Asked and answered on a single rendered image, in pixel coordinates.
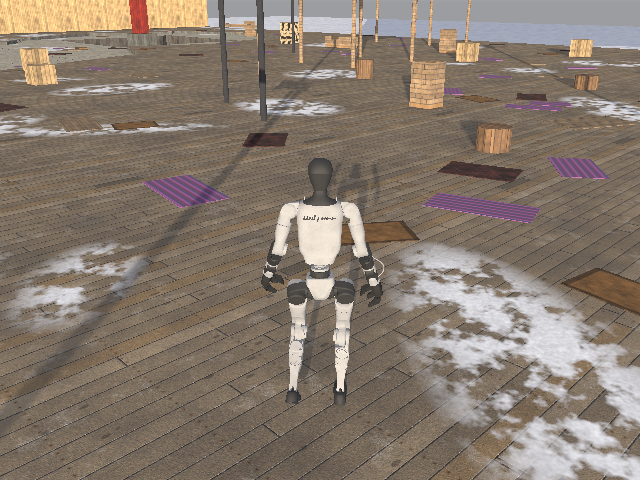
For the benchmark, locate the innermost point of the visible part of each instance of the robot torso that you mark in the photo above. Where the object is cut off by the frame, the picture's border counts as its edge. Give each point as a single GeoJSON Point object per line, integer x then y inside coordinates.
{"type": "Point", "coordinates": [319, 236]}

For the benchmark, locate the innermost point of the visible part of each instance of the robot left forearm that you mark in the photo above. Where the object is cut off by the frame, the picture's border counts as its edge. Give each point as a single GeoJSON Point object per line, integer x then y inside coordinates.
{"type": "Point", "coordinates": [271, 263]}

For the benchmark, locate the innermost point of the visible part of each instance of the robot left hand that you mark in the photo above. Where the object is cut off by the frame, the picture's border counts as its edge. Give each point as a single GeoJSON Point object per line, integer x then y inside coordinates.
{"type": "Point", "coordinates": [265, 282]}

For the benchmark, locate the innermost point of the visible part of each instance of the robot right forearm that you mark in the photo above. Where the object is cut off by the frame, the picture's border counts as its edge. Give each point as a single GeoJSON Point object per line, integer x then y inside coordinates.
{"type": "Point", "coordinates": [369, 268]}

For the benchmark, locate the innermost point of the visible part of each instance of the robot right hand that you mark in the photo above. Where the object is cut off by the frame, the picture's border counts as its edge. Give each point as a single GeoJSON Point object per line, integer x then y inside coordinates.
{"type": "Point", "coordinates": [376, 290]}

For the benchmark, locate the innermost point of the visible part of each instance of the right robot upper arm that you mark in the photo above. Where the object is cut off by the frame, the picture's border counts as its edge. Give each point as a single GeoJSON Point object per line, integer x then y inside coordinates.
{"type": "Point", "coordinates": [351, 211]}

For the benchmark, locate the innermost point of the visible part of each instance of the robot head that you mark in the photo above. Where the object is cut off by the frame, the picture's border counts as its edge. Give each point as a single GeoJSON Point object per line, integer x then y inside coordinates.
{"type": "Point", "coordinates": [320, 173]}

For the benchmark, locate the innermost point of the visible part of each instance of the left robot upper arm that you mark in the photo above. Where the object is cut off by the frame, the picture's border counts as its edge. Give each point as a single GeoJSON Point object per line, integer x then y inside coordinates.
{"type": "Point", "coordinates": [288, 211]}

